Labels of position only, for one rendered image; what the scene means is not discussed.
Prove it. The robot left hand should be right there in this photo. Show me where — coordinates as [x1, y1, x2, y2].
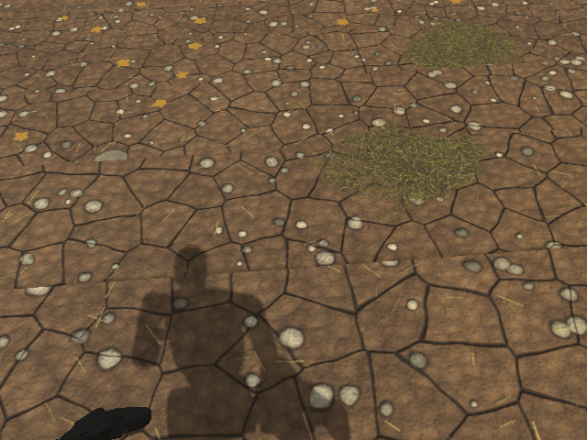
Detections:
[56, 407, 151, 440]

